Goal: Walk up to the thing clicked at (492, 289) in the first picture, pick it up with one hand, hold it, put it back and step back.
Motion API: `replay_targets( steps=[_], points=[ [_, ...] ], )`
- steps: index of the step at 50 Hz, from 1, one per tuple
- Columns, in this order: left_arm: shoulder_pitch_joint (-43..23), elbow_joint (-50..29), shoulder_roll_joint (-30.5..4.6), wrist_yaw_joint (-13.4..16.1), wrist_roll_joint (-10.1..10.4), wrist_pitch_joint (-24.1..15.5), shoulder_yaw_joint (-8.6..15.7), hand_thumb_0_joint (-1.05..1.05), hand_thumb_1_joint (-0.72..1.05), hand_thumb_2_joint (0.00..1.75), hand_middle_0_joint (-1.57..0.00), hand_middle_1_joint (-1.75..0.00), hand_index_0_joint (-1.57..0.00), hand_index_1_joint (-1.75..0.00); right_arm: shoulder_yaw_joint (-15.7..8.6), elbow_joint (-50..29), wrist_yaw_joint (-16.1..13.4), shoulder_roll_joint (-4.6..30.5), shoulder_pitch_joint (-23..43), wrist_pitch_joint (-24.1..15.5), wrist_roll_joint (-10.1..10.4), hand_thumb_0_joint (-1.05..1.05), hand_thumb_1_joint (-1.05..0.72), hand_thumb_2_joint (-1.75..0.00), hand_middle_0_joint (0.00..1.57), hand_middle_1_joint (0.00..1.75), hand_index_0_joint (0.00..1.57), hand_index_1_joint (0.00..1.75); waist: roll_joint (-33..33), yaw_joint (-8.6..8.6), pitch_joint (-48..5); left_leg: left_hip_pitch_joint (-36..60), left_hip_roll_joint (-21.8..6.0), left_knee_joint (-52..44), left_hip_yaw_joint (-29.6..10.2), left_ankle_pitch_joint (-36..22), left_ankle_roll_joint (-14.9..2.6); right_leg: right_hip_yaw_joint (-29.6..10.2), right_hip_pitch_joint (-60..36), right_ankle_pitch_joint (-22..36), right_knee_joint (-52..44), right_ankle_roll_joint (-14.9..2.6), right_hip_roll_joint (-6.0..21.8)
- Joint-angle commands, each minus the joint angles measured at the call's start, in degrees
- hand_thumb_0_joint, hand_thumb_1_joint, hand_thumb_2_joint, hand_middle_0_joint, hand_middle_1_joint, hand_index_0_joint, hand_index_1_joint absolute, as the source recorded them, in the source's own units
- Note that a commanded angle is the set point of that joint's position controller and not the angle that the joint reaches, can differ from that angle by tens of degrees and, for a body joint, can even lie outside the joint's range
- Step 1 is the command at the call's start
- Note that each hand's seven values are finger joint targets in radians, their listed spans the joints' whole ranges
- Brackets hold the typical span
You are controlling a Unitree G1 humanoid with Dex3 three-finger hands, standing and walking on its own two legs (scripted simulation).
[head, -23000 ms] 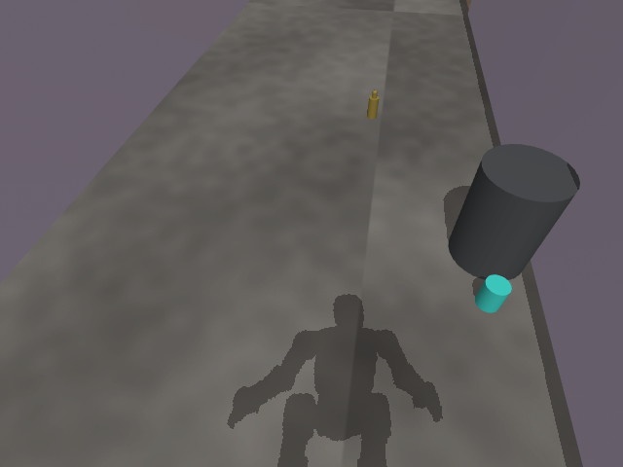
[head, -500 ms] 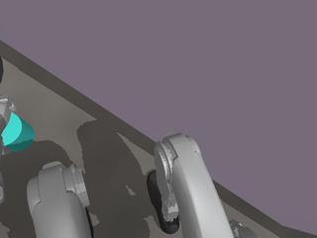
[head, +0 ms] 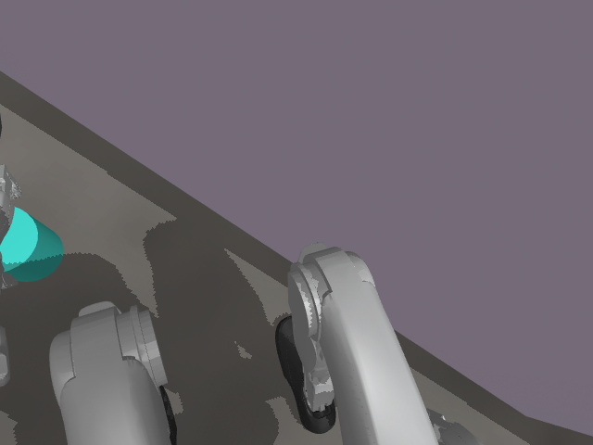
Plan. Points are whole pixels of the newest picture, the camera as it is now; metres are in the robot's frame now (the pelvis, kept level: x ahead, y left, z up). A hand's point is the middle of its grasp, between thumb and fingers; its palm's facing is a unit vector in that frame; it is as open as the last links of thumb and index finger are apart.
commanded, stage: open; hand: left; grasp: from above
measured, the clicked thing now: (15, 246) +0.42 +0.28 -0.25
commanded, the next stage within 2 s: withdraw in 0.24 s
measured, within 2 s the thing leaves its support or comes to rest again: neither
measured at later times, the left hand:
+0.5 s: hand out of the picture +0.43 +0.30 -0.20, palm faces -0.45 -0.10 -0.89, open 14.0 cm
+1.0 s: hand out of the picture +0.40 +0.31 -0.02, palm faces -0.51 -0.09 -0.86, open 14.2 cm
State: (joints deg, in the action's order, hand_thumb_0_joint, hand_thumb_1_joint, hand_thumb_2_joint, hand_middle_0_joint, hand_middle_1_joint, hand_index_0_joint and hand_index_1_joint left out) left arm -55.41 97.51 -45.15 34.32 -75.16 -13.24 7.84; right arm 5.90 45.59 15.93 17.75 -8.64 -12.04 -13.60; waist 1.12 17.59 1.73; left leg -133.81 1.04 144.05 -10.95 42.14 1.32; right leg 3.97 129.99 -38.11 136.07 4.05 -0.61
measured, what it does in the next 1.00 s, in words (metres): rises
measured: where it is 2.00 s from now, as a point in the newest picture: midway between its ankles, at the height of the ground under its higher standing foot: (240, 429)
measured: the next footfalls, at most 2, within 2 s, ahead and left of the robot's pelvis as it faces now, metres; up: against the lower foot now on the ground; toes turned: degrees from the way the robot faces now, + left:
none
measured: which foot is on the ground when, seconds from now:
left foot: down 0.00-1.00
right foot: down 0.00-1.00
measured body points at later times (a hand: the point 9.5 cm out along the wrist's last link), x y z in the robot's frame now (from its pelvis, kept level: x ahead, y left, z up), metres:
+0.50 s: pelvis +0.00 +0.00 +0.00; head +0.25 +0.08 +0.37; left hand +0.45 +0.30 -0.15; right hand +0.04 -0.28 -0.08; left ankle +0.06 +0.13 -0.27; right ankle +0.11 -0.13 -0.27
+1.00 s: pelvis -0.01 -0.01 +0.11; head +0.20 +0.05 +0.51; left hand +0.43 +0.31 +0.03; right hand +0.12 -0.28 -0.01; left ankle +0.06 +0.13 -0.27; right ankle +0.11 -0.13 -0.27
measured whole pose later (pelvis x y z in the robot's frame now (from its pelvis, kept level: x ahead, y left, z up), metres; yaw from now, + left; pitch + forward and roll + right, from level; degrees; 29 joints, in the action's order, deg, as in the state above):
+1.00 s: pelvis -0.01 -0.01 +0.11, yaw +5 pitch +35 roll -6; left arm -45.3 65.5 -35.7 8.4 -63.4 -7.7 -1.6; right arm 0.2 37.2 7.1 17.9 -8.7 0.2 -3.5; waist -2.1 8.8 -8.5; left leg -117.8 0.0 121.9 -6.2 39.1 0.8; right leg 1.7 115.8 -36.6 117.6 2.3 1.0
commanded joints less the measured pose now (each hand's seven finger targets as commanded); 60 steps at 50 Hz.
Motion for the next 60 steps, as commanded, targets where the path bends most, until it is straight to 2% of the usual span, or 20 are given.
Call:
replay_targets(
  steps=[1,2,4,5,9,12,16,20,22,24,27,30,36,38,40,44,47,51,55,60],
  points=[
    [-19.4,-9.0,-13.0,3.2,0.9,-0.6,0.9,0.0,-0.42,1.19,-0.11,-1.25,-0.12,-1.24,-5.0,0.8,-0.5,16.7,-12.7,-0.2,0.4,0.0,-0.9,-0.9,0.2,0.3,0.2,0.3,-19.3,2.8,-36.1,26.7,-0.2,-15.6,6.7,-10.8,-2.33,8.4,-17.4,12.0,-11.8,-4.98,-1.7],
    [-17.1,-8.8,-13.1,3.4,1.2,-0.6,1.8,0.0,-0.44,1.21,-0.11,-1.24,-0.12,-1.23,-5.2,0.5,-0.6,16.8,-12.1,0.0,0.5,0.0,-0.9,-0.9,0.2,0.3,0.2,0.3,-19.6,1.87,-36.3,27.1,-0.1,-16.4,6.5,-11.2,-2.19,8.4,-17.6,12.0,-11.9,-4.94,-1.6],
    [-18.5,-8.8,-12.1,3.3,0.6,-0.6,0.7,0.0,-0.43,1.2,-0.11,-1.25,-0.12,-1.24,-4.9,0.3,-0.6,16.3,-12.2,0.0,0.4,0.0,-0.9,-0.9,0.2,0.3,0.2,0.3,-19.1,2.96,-36.4,27.2,-0.1,-15.7,7.0,-10.7,-2.4,8.1,-17.9,12.0,-12.2,-4.81,-1.7],
    [-17.1,-9.3,-12.5,3.4,0.7,-0.5,1.0,0.0,-0.42,1.19,-0.11,-1.25,-0.12,-1.24,-5.2,0.6,-0.8,16.4,-11.9,0.2,0.6,0.0,-0.9,-0.9,0.2,0.3,0.2,0.3,-19.4,1.97,-36.8,27.0,-0.2,-16.0,7.0,-10.9,-2.43,8.0,-18.4,12.1,-12.5,-4.85,-1.9],
    [-17.1,-10.2,-13.2,3.9,1.0,-0.3,1.8,0.0,-0.42,1.21,-0.12,-1.25,-0.12,-1.24,-5.5,0.4,-0.8,16.5,-11.9,0.3,0.6,0.0,-0.9,-0.9,0.2,0.3,0.2,0.3,-20.8,1.62,-37.6,28.0,-0.2,-16.8,6.8,-11.8,-2.22,8.2,-17.8,12.5,-11.9,-4.83,-1.7],
    [-20.9,-9.0,-12.0,3.5,0.4,-0.1,0.0,0.0,-0.43,1.21,-0.11,-1.24,-0.12,-1.24,-5.2,0.7,-0.6,16.3,-12.0,0.3,0.4,0.0,-0.9,-0.9,0.2,0.3,0.2,0.3,-19.3,3.64,-35.4,26.3,-0.2,-15.5,7.0,-9.6,-2.53,8.1,-16.6,11.2,-12.3,-4.8,-1.7],
    [-16.9,-8.9,-13.3,3.5,1.1,-0.1,1.4,0.0,-0.43,1.24,-0.12,-1.26,-0.12,-1.26,-5.2,0.5,-1.0,16.4,-11.8,0.4,0.7,0.0,-0.9,-0.9,0.2,0.3,0.2,0.3,-19.6,1.54,-36.8,26.9,-0.2,-16.2,7.2,-10.1,-2.56,7.7,-18.2,11.2,-12.8,-5.01,-1.9],
    [-18.6,-10.1,-12.8,3.2,1.2,0.0,0.7,0.0,-0.55,1.01,-0.06,-1.06,-0.07,-1.05,-5.3,0.3,-1.2,16.3,-11.8,0.5,0.9,0.0,-0.92,-0.9,0.2,0.3,0.2,0.3,-18.8,2.46,-37.1,26.6,-0.1,-15.5,7.4,-10.9,-2.59,7.6,-18.1,12.2,-12.4,-4.85,-1.7],
    [-19.3,-12.4,-13.9,2.8,1.5,0.3,1.3,0.0,-0.56,1.01,-0.06,-1.05,-0.07,-1.05,-5.6,0.2,-1.2,16.3,-12.3,0.5,0.9,0.0,-0.92,-0.91,0.2,0.3,0.2,0.3,-19.7,2.16,-38.6,27.5,-0.3,-15.0,7.5,-11.4,-2.62,7.3,-18.9,12.8,-12.6,-4.88,-1.6],
    [-13.4,-16.7,-14.0,2.8,3.2,1.3,3.0,0.0,-0.57,1.02,-0.07,-1.05,-0.07,-1.05,-6.7,-0.2,-1.4,16.1,-11.5,0.9,1.7,0.0,-0.92,-0.91,0.2,0.3,0.2,0.3,-22.6,-1.2,-42.4,30.8,-0.2,-17.3,7.8,-13.6,-2.11,6.9,-20.3,14.2,-12.5,-5.23,-1.4],
    [-10.0,-27.8,-13.1,1.5,5.4,3.8,3.1,0.0,-0.58,1.02,-0.07,-1.04,-0.06,-1.04,-9.0,-2.3,-2.0,15.5,-10.0,2.3,3.6,0.0,-0.92,-0.91,0.2,0.3,0.2,0.3,-26.9,-4.18,-49.1,35.4,-0.2,-20.7,8.8,-15.4,-1.56,5.8,-20.9,15.3,-13.1,-6.0,-0.9],
    [-9.8,-34.8,-12.4,-1.7,7.2,6.7,2.6,0.0,-0.58,1.03,-0.07,-1.02,-0.06,-1.03,-11.3,-2.7,-2.8,15.1,-10.9,4.6,5.7,0.0,-0.92,-0.91,0.2,0.3,0.2,0.3,-26.7,-5.39,-52.3,37.4,-0.4,-23.1,9.5,-15.2,-1.49,4.1,-21.5,15.7,-15.3,-6.55,-0.7],
    [-8.4,-41.4,-5.2,-12.3,9.9,11.1,-3.4,0.0,-0.59,1.04,-0.08,-1.01,-0.06,-1.03,-12.3,-4.4,-5.3,13.7,-13.8,8.8,8.3,0.0,-0.92,-0.91,0.2,0.3,0.2,0.3,-19.6,-5.14,-51.5,40.6,-0.1,-29.4,8.2,-13.4,-2.17,2.8,-25.7,13.8,-23.1,-6.32,-0.5],
    [-4.9,-40.6,-4.2,-16.2,11.0,11.5,-4.4,0.0,-0.61,1.05,-0.08,-1.02,-0.06,-1.04,-12.0,-5.7,-6.3,12.7,-13.5,10.1,9.2,0.0,-0.92,-0.91,0.2,0.3,0.2,0.3,-16.0,-5.95,-49.1,39.2,0.1,-31.6,7.7,-11.6,-2.52,2.6,-27.5,11.8,-25.5,-6.17,-0.6],
    [-0.9,-38.6,0.6,-20.2,12.3,11.2,-7.4,0.0,-0.59,1.05,-0.09,-1.01,-0.07,-1.04,-11.4,-6.9,-7.3,11.7,-13.2,11.0,9.6,0.0,-0.92,-0.91,0.2,0.3,0.2,0.3,-9.9,-5.04,-43.1,36.1,0.1,-32.5,7.8,-10.3,-3.02,2.3,-28.9,10.6,-28.5,-5.88,-0.6],
    [-0.3,-39.0,-0.8,-25.1,12.9,8.3,-7.8,0.0,-0.56,1.03,-0.11,-1.01,-0.09,-1.03,-10.6,-8.9,-9.1,11.0,-11.2,12.2,10.2,0.0,-0.92,-0.91,0.2,0.3,0.2,0.3,-4.6,-6.09,-37.1,30.8,0.6,-32.9,9.7,-11.0,-3.56,1.2,-33.5,10.0,-31.8,-5.83,-0.7],
    [-3.4,-38.1,-1.4,-25.1,12.2,5.2,-7.3,0.0,-0.56,1.03,-0.1,-1.0,-0.09,-1.02,-9.5,-8.9,-10.0,10.9,-10.3,12.2,10.3,0.0,-0.92,-0.91,0.2,0.3,0.2,0.3,-3.7,-5.91,-34.6,29.8,0.7,-32.3,10.1,-11.0,-3.61,0.8,-32.0,9.4,-32.3,-6.02,-0.5],
    [-7.5,-36.9,-3.7,-21.8,9.2,1.5,-6.5,0.0,-0.56,1.03,-0.1,-1.0,-0.08,-1.01,-8.9,-8.6,-10.4,10.1,-9.4,11.7,9.9,0.0,-0.92,-0.91,0.2,0.3,0.2,0.3,-8.7,-6.82,-38.5,32.1,0.6,-32.5,10.6,-9.4,-3.27,0.4,-31.6,8.2,-30.6,-5.94,-0.8],
    [-13.5,-31.1,-1.4,-17.0,5.9,0.1,-8.2,0.0,-0.57,1.03,-0.08,-1.02,-0.07,-1.03,-8.8,-7.0,-10.5,10.7,-9.7,10.9,8.8,0.0,-0.91,-0.91,0.2,0.3,0.2,0.3,-10.5,-4.59,-37.9,33.4,0.7,-32.4,9.8,-7.0,-2.96,1.5,-26.0,5.9,-29.2,-6.37,-0.9],
    [-20.8,-21.7,-2.8,-11.5,3.0,0.2,-8.5,0.0,-0.56,1.03,-0.08,-1.03,-0.07,-1.04,-8.1,-5.1,-10.6,12.0,-10.5,9.4,7.4,0.0,-0.92,-0.9,0.2,0.3,0.2,0.3,-13.7,-2.53,-38.9,34.2,0.7,-30.4,8.7,-6.0,-2.43,3.0,-19.7,5.3,-24.8,-6.27,-0.4]
  ],
)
